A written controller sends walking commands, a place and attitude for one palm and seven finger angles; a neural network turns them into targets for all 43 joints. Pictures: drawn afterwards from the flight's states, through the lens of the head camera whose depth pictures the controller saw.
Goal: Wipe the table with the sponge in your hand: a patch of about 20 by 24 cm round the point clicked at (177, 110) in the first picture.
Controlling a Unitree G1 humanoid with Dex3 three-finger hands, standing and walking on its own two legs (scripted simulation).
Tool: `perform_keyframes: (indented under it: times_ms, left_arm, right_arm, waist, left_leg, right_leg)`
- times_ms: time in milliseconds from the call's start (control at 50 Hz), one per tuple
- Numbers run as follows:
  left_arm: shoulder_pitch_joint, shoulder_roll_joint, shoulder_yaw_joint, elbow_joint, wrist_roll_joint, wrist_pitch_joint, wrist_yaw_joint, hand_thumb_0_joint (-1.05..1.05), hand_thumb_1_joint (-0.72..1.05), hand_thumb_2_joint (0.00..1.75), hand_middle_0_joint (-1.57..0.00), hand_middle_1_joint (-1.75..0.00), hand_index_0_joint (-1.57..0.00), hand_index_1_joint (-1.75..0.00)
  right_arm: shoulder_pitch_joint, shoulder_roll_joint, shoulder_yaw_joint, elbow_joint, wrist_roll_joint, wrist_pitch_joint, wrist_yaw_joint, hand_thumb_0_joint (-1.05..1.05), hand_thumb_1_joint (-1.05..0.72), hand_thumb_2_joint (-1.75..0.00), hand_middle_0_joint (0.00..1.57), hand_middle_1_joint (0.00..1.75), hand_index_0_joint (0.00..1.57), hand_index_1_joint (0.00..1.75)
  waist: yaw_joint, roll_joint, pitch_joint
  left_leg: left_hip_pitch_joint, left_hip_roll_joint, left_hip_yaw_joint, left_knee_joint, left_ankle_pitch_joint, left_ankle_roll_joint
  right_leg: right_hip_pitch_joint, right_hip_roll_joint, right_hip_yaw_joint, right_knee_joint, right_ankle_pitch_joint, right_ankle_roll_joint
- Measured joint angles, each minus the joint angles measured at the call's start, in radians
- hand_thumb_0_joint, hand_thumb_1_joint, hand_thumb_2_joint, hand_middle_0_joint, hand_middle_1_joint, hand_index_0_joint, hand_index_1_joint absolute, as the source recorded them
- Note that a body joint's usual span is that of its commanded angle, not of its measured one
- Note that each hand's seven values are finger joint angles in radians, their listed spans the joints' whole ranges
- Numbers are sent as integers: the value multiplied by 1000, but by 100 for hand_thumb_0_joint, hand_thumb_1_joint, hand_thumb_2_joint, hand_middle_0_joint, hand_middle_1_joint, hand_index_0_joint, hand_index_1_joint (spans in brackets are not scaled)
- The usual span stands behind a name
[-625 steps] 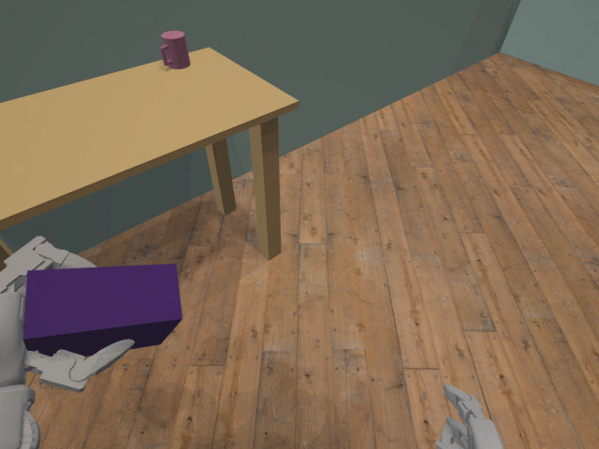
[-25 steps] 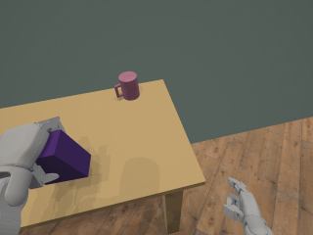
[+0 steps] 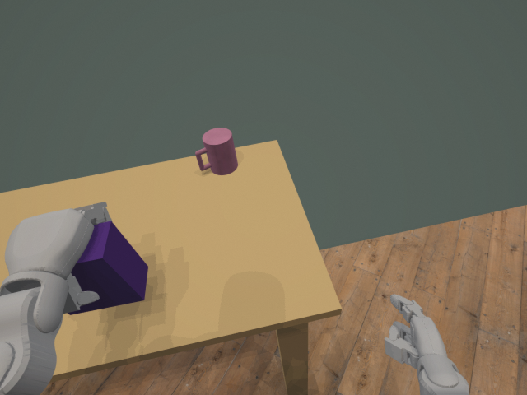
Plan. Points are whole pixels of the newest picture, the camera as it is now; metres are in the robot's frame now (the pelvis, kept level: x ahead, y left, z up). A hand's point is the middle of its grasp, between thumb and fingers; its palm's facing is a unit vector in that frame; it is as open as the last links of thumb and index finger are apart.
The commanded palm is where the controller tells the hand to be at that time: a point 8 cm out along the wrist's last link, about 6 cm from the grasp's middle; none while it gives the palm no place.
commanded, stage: turn the palm down, sponge in hand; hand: left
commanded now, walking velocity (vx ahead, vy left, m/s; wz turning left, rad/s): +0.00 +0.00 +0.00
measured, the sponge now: (97, 277) +0.22 +0.29 +0.09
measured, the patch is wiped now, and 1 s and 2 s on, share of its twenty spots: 0.00 0.00 0.00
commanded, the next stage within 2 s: move the sponge above the wiping area in 0.20 s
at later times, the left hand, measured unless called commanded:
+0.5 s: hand (91, 259) +0.23 +0.29 +0.13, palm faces +0.03 -0.06 -1.00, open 10.0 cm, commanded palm +0.21 +0.28 +0.20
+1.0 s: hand (92, 262) +0.24 +0.30 +0.11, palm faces +0.01 -0.06 -1.00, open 10.0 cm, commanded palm +0.21 +0.29 +0.18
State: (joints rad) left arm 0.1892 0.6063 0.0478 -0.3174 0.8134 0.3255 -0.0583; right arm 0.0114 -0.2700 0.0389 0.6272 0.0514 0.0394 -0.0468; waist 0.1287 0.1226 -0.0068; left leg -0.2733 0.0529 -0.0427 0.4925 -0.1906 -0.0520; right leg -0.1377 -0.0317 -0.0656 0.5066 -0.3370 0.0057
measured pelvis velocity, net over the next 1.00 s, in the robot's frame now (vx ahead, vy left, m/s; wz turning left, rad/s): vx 0.01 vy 0.01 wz -0.01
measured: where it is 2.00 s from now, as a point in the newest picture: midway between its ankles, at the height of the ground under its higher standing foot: outside the picture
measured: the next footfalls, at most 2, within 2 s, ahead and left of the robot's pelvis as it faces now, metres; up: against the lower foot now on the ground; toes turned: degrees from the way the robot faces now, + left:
none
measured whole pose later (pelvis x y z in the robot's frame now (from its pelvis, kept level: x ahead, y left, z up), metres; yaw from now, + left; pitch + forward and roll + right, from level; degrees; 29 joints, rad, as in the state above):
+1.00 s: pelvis +0.01 +0.01 +0.00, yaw -1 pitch -1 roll +0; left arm 0.19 0.57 0.02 -0.26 0.85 0.31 -0.04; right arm 0.02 -0.26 0.04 0.63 0.05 0.05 -0.04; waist 0.12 0.10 0.00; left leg -0.27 0.05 -0.03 0.49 -0.20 -0.04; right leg -0.13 -0.04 -0.05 0.48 -0.33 0.02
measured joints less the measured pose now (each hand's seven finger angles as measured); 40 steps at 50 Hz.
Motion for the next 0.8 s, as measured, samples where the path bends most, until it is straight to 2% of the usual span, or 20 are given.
perform_keyframes:
  times_ms: [140, 240, 340, 440, 600, 800]
  left_arm:
    - [13, -5, -14, -15, 6, -3, -27, -1, -49, 102, -74, -134, -76, -134]
    - [23, 1, -9, -30, 4, -20, -13, -1, -49, 102, -74, -134, -76, -134]
    - [9, -4, 1, -15, 3, 6, 2, -1, -49, 102, -74, -134, -76, -134]
    - [19, -13, -3, -15, 8, 24, -11, -1, -49, 102, -74, -134, -76, -134]
    - [4, -18, -30, 12, 23, -9, -4, -1, -49, 102, -74, -134, -76, -134]
    - [-28, -34, -32, 58, 37, 3, 11, -1, -49, 102, -74, -134, -76, -134]
  right_arm:
    - [-2, -3, 1, -6, -2, -6, -1, 1, -90, -90, 20, 30, 20, 30]
    - [4, -2, -5, -7, -4, -5, 2, 1, -90, -90, 20, 30, 20, 30]
    - [6, -3, -5, -1, 1, 1, 4, 1, -90, -90, 20, 30, 20, 30]
    - [6, -3, -3, -6, 2, 2, 4, 1, -90, -90, 20, 30, 20, 30]
    - [8, 3, -3, -5, -1, -1, -3, 1, -90, -90, 20, 30, 20, 30]
    - [1, 15, 3, 3, -1, 4, 2, 1, -90, -90, 20, 30, 20, 30]
  waist:
    - [-4, -2, 3]
    - [-3, -6, 3]
    - [-3, -8, 1]
    - [-8, -9, 0]
    - [-4, -15, 7]
    - [-11, -21, 7]
  left_leg:
    - [5, 1, 4, -3, -4, -1]
    - [8, 4, 7, -1, -10, -3]
    - [8, 2, 8, -1, -13, -3]
    - [4, -3, 11, -2, -12, 1]
    - [1, -6, 8, -1, -12, 3]
    - [1, -7, 11, -7, -8, 6]
  right_leg:
    - [2, 1, 3, 1, -6, -3]
    - [5, 3, 7, -1, -8, -3]
    - [5, 0, 8, -3, -9, -1]
    - [0, -4, 11, -2, -10, 3]
    - [3, -7, 8, -10, -5, 6]
    - [3, -8, 10, -20, 3, 8]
